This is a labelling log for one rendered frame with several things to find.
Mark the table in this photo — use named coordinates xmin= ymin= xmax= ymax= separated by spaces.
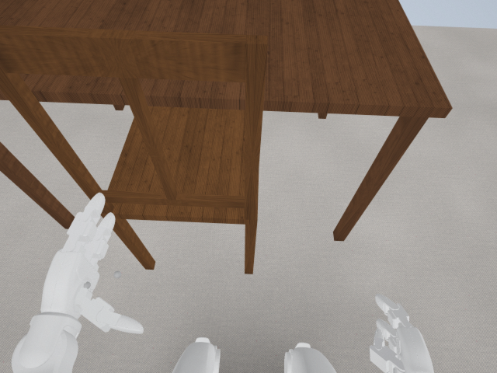
xmin=0 ymin=0 xmax=453 ymax=241

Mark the robot left forearm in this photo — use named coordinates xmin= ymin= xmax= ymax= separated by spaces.
xmin=12 ymin=312 xmax=82 ymax=373

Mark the robot left hand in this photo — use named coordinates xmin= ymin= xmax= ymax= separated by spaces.
xmin=40 ymin=193 xmax=144 ymax=334

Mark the chair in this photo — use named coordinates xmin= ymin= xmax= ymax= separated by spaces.
xmin=0 ymin=25 xmax=268 ymax=274

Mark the right robot shin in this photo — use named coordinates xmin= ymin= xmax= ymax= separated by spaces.
xmin=294 ymin=343 xmax=311 ymax=349

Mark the robot right thigh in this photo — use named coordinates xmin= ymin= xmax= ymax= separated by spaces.
xmin=284 ymin=347 xmax=336 ymax=373

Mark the robot right hand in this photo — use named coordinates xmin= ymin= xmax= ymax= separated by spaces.
xmin=370 ymin=294 xmax=434 ymax=373

